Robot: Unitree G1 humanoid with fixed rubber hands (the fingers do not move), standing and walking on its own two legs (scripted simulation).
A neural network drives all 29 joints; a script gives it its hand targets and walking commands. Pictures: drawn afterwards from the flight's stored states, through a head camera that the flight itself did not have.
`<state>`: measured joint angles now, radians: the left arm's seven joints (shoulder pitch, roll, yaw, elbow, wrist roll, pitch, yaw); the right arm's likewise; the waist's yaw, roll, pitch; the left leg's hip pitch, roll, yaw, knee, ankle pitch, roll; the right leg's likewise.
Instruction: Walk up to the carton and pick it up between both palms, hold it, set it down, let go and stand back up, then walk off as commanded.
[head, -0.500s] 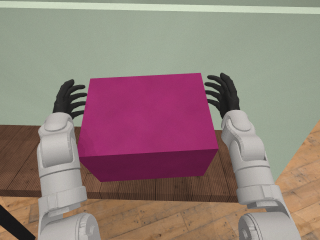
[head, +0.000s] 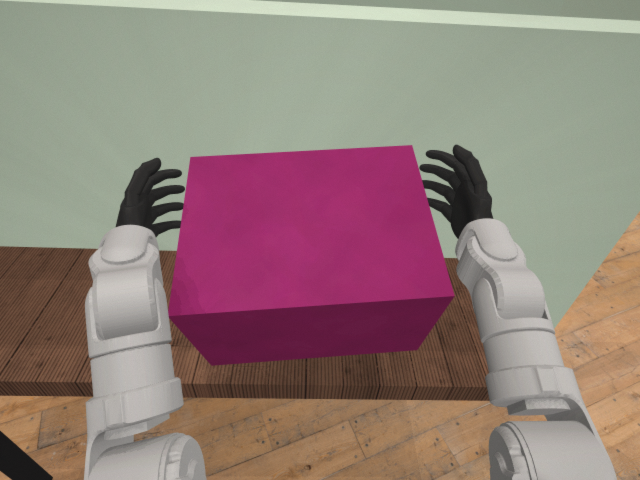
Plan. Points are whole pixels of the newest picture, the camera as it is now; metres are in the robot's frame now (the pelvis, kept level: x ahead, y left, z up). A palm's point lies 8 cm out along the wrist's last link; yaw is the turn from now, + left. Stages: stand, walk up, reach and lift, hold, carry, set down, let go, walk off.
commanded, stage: hold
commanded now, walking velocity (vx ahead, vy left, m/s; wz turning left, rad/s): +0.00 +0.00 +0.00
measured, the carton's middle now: (309, 258) +0.38 -0.01 +0.12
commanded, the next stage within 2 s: none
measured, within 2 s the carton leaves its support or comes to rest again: neither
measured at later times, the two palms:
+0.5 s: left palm (126, 228) +0.35 +0.19 +0.20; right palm (460, 208) +0.35 -0.18 +0.22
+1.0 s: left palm (119, 234) +0.34 +0.20 +0.20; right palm (451, 207) +0.35 -0.17 +0.21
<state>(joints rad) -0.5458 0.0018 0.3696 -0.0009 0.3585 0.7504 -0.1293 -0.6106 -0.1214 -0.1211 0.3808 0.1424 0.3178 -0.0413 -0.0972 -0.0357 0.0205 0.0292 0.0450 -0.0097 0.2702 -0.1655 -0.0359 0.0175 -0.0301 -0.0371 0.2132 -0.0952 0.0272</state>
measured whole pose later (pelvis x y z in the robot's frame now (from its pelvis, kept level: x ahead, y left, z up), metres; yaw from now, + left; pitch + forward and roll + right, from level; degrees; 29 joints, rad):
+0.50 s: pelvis -0.01 +0.00 +0.00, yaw +2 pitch -8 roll +0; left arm -0.61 0.03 0.40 0.10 0.36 0.72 -0.17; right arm -0.64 -0.06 -0.18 0.41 0.06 0.33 -0.07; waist -0.10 -0.06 0.00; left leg 0.02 0.03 -0.04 0.25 -0.14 -0.04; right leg 0.01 -0.04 -0.07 0.22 -0.10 0.02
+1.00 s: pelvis +0.00 -0.01 +0.00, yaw +3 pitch -8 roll -1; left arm -0.53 0.05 0.37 -0.02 0.33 0.73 -0.15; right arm -0.59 -0.05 -0.13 0.31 0.11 0.32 -0.10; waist -0.11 -0.06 0.02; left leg 0.02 0.05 -0.05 0.27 -0.16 -0.05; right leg 0.03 -0.03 -0.09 0.21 -0.11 0.02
